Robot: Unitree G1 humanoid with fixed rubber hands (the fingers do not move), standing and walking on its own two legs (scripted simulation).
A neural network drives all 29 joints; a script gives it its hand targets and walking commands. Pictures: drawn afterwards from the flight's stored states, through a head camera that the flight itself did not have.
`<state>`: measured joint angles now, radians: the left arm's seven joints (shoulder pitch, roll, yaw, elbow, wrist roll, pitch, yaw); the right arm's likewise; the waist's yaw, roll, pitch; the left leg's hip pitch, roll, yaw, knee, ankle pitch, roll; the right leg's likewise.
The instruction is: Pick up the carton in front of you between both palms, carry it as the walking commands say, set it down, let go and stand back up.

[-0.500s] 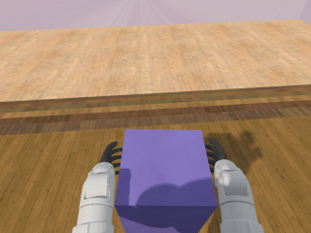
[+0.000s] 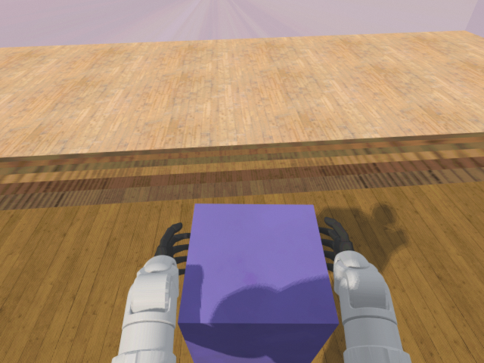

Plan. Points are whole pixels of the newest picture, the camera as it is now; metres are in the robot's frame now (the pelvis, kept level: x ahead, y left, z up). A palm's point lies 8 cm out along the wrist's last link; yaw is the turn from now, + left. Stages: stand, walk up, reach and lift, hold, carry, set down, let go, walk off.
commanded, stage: carry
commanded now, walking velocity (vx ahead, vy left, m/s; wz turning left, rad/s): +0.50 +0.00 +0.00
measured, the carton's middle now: (252, 289) +0.28 +0.00 -0.02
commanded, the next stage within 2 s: none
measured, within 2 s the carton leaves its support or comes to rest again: neither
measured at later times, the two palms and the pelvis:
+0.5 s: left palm (173, 209) +0.38 +0.15 +0.08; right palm (332, 201) +0.39 -0.15 +0.09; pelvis +0.15 -0.01 -0.01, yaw +3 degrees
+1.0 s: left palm (172, 133) +0.66 +0.20 +0.09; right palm (289, 131) +0.65 -0.10 +0.09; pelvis +0.42 +0.06 +0.00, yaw -1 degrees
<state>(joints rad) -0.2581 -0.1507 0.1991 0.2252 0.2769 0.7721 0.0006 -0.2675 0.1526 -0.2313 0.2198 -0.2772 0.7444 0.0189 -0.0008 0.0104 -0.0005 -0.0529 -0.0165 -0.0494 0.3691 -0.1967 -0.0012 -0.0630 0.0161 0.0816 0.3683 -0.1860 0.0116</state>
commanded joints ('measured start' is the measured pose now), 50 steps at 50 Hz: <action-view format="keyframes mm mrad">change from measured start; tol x32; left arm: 1 -542 -926 -579 -71 -304 -30 -219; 27 -209 -775 -737 -834 -494 392 66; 50 -88 -776 -781 -833 -462 373 32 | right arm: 1 -524 928 597 -72 300 -10 221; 23 -176 768 796 -760 517 416 -21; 50 -107 767 857 -875 541 404 -16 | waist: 1 5 -50 -233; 12 -19 291 -240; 22 39 -353 -379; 40 -25 278 -326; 50 -10 126 -273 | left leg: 1 -87 96 -25 21 -247 12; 9 -75 28 85 85 -170 9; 12 86 373 -431 -223 -454 157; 17 81 281 -148 -101 48 139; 25 -818 113 105 625 -347 6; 37 -104 27 335 199 42 9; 40 218 471 -498 -161 -271 203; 50 39 305 89 -215 27 122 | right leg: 1 -138 -86 6 9 -314 -37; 8 -163 -201 158 -97 -401 -112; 13 -680 -79 -130 413 -291 -19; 20 60 -20 -277 13 -7 -28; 23 381 -505 375 -151 -62 -272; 35 -47 -278 -203 -152 75 -100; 42 -725 -139 -121 952 -272 -36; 50 -554 -142 -184 413 13 -21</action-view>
